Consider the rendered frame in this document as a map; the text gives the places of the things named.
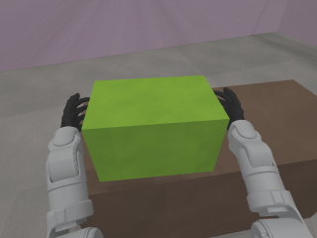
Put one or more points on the robot left forearm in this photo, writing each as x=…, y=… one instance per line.
x=66, y=183

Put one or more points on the carton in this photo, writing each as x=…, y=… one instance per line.
x=153, y=127

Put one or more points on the pedestal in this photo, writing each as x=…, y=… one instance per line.
x=210, y=204

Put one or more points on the robot right forearm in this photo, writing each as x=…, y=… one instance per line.
x=266, y=192

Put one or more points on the right robot hand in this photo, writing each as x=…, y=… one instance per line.
x=232, y=105

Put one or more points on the left robot hand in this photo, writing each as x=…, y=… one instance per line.
x=70, y=116

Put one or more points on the robot left upper arm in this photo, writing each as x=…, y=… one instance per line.
x=88, y=232

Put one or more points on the robot right upper arm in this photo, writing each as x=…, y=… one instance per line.
x=288, y=227

